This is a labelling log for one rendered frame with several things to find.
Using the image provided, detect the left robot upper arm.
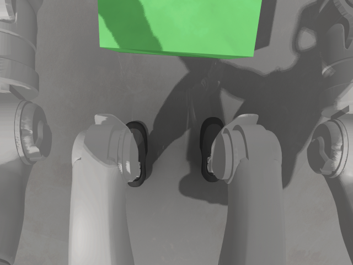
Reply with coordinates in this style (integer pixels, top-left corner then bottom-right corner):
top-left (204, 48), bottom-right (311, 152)
top-left (0, 99), bottom-right (52, 265)

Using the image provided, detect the carton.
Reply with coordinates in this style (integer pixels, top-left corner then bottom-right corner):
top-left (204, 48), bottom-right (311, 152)
top-left (98, 0), bottom-right (262, 59)

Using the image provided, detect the left robot forearm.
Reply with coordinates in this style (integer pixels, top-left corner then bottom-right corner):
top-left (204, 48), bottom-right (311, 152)
top-left (0, 0), bottom-right (44, 100)

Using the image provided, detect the left robot foot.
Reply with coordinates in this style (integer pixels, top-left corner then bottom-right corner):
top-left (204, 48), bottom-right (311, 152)
top-left (126, 121), bottom-right (148, 187)

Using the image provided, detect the robot right shin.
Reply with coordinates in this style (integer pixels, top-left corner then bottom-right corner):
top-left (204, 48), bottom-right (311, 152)
top-left (207, 114), bottom-right (282, 179)

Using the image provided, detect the right robot upper arm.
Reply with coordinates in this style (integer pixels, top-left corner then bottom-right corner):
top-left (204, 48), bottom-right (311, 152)
top-left (307, 119), bottom-right (353, 265)

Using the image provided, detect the right robot forearm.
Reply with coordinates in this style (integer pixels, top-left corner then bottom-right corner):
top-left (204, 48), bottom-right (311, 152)
top-left (314, 0), bottom-right (353, 120)

